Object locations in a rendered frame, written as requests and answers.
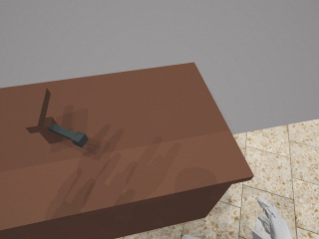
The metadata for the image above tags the counter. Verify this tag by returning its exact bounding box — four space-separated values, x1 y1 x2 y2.
0 62 254 239

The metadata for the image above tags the right robot hand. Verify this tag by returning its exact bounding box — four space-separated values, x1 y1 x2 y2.
252 197 293 239

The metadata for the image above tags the tap lever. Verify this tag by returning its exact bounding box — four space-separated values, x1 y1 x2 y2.
48 122 88 147

